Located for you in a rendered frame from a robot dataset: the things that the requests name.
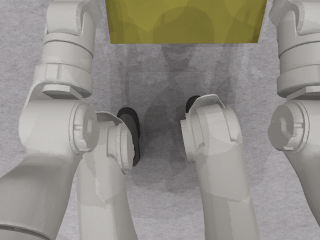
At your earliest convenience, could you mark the right robot upper arm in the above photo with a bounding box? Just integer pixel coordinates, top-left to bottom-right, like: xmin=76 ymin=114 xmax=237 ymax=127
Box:
xmin=267 ymin=99 xmax=320 ymax=227

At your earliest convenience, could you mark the carton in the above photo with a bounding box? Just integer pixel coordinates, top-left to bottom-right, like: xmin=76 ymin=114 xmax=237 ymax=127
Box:
xmin=105 ymin=0 xmax=267 ymax=44

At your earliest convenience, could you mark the robot right forearm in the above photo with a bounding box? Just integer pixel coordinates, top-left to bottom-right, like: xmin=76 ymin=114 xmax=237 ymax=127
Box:
xmin=268 ymin=0 xmax=320 ymax=101

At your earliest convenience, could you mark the left robot upper arm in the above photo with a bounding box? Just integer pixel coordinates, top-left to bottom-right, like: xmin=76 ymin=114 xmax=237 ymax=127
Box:
xmin=0 ymin=98 xmax=100 ymax=240

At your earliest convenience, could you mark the robot left foot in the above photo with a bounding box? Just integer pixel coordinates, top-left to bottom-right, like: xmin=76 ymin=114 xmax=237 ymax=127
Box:
xmin=117 ymin=107 xmax=141 ymax=167

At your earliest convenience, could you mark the robot right shin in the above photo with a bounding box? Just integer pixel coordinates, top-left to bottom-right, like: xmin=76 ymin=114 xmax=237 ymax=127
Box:
xmin=188 ymin=94 xmax=243 ymax=149

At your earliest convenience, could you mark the robot left forearm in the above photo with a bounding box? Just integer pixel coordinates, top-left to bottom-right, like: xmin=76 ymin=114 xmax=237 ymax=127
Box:
xmin=18 ymin=0 xmax=103 ymax=144

